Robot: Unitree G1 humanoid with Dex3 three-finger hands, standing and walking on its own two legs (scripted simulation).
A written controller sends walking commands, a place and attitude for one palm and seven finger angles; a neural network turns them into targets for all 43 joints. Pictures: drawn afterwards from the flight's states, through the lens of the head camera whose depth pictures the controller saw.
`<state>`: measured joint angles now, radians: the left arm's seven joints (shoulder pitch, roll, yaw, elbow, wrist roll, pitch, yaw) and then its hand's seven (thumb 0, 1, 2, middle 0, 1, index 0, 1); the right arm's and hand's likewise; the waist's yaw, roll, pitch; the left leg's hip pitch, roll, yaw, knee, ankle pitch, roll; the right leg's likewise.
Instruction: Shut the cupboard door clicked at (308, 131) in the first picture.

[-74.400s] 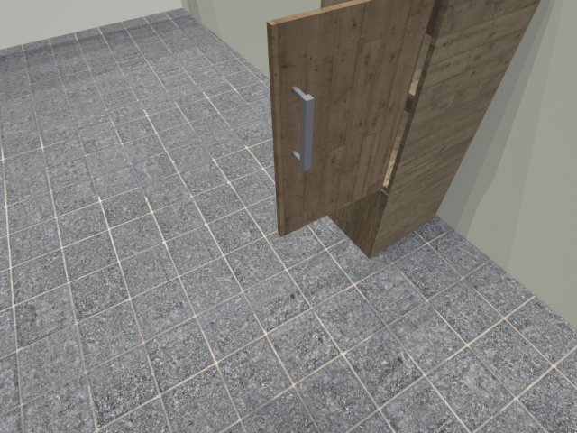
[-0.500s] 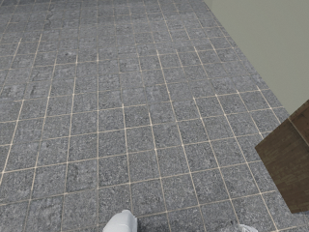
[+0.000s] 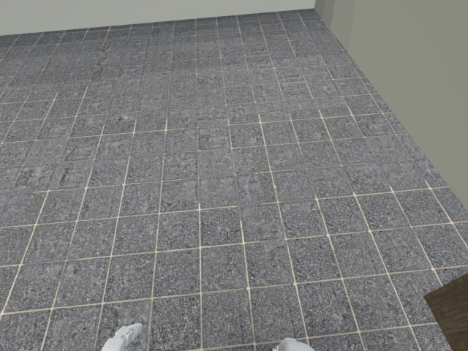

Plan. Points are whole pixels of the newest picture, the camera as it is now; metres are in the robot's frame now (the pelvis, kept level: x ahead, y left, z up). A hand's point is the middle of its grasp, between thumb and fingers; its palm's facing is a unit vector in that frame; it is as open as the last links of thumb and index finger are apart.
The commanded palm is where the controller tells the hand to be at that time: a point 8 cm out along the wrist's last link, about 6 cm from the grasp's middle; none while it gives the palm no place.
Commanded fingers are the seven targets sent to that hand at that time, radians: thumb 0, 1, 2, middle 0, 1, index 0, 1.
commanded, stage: turn to face it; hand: left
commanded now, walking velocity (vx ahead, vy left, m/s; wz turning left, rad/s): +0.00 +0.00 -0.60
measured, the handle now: out of the picture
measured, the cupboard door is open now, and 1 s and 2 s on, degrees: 1 1 1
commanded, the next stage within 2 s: none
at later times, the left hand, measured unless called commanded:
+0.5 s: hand (149, 297) +0.23 +0.20 -0.15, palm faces -0.21 -0.96 -0.20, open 7.4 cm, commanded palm none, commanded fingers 0.00 0.90 0.90 -0.20 -0.30 -0.20 -0.30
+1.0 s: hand (181, 251) +0.34 +0.15 -0.16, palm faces -0.51 -0.84 -0.19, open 7.4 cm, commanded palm none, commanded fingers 0.00 0.90 0.90 -0.20 -0.30 -0.20 -0.30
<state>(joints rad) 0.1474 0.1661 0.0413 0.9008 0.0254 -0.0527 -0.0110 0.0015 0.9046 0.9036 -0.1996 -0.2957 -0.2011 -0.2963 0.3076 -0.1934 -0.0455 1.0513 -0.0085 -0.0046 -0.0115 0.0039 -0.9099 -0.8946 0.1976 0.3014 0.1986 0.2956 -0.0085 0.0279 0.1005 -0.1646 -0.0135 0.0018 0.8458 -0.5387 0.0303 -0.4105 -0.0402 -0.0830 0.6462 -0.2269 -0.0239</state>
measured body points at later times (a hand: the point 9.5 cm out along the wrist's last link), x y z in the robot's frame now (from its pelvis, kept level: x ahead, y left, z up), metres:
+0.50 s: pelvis +0.10 +0.02 +0.02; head +0.15 +0.02 +0.47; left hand +0.24 +0.25 -0.13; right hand +0.12 -0.23 -0.12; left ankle +0.11 +0.13 -0.72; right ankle +0.07 -0.11 -0.68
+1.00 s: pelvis +0.15 +0.03 +0.01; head +0.21 +0.02 +0.46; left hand +0.37 +0.19 -0.14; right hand +0.09 -0.24 -0.11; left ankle +0.23 +0.12 -0.72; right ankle +0.06 -0.08 -0.67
